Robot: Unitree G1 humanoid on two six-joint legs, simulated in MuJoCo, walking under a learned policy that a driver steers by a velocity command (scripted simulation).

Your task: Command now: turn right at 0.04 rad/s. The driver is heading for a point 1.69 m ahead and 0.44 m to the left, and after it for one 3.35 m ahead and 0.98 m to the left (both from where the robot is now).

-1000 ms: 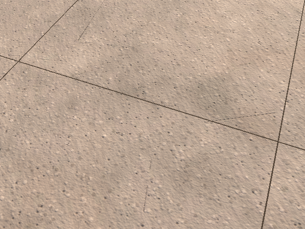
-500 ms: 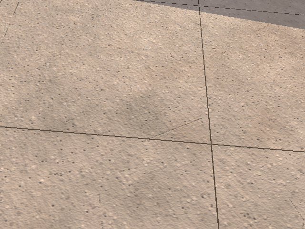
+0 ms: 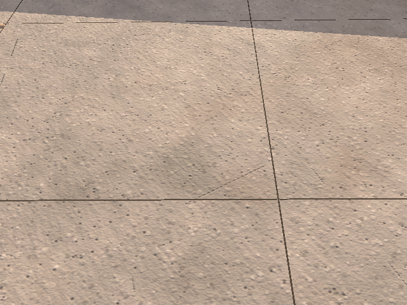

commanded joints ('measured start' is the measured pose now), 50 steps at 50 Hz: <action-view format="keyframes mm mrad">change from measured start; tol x8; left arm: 1 -17 124 33 -55 -1 -17 5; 34 84 104 25 237 -17 -19 30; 40 172 206 59 266 -48 -50 25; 46 -65 71 23 150 -43 -85 17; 50 -15 119 40 191 -61 -127 -1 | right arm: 1 -4 -100 -24 -33 2 -11 -7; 35 72 -61 -17 211 23 6 -39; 41 12 -14 -8 158 43 -68 -7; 44 195 -18 -16 227 47 -96 12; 46 430 -201 -64 284 33 -103 21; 50 261 -77 -17 218 24 -122 30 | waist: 1 5 -40 -17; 33 10 -7 12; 41 43 -205 147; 44 -75 -128 121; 46 -126 296 24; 50 -24 80 107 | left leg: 1 33 12 -17 -45 123 1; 33 41 1 -1 -73 130 15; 37 -96 -54 50 28 -341 57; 41 -215 -31 12 268 -201 105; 44 113 -47 22 -45 -80 149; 45 270 48 -134 -116 -79 156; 46 386 264 -543 -293 -204 269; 47 361 357 -727 -343 -230 334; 50 349 260 -437 -338 -66 252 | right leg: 1 -46 -83 98 -131 169 -41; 33 -24 -30 22 -131 203 -12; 37 -108 -59 98 -200 -453 -86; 40 -78 -255 402 -349 -563 -205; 42 -109 -284 425 -354 -476 -217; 44 -235 -171 239 -230 -297 -137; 46 -499 47 -62 332 -144 -9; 47 -589 23 23 534 -244 -16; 50 -674 -94 25 606 3 -62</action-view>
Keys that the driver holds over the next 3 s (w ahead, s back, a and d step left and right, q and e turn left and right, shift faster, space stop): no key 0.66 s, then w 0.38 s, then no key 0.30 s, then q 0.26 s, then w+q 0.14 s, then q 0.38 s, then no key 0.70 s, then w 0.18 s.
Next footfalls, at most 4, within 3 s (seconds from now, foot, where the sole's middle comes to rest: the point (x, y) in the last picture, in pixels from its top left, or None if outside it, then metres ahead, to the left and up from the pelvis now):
1.30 right None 0.36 -0.07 -0.77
1.76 left None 0.27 0.15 -0.77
2.24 right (206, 304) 0.53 0.02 -0.77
2.58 left None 0.37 0.22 -0.77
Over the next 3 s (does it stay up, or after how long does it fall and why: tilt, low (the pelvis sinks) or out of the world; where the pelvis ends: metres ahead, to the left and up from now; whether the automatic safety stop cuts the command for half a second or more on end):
stays up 0.45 0.11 -0.01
